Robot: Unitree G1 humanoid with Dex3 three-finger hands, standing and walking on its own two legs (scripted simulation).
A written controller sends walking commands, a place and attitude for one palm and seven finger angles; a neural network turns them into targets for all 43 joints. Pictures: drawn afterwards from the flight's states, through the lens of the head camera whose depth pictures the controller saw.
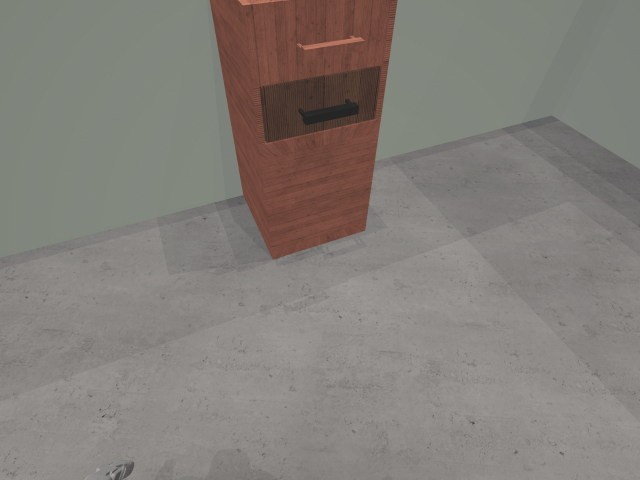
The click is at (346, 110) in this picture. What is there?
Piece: drawer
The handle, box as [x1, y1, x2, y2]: [298, 99, 358, 124]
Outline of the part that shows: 358,105 355,102 351,102 348,99 345,99 346,103 341,105 304,112 301,108 298,109 303,117 303,121 305,124 309,124 355,114 358,111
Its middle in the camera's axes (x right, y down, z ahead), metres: +0.02 -0.40 +1.19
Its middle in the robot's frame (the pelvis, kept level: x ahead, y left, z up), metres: +1.15 +0.04 -0.12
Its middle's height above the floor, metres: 0.65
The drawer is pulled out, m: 0.00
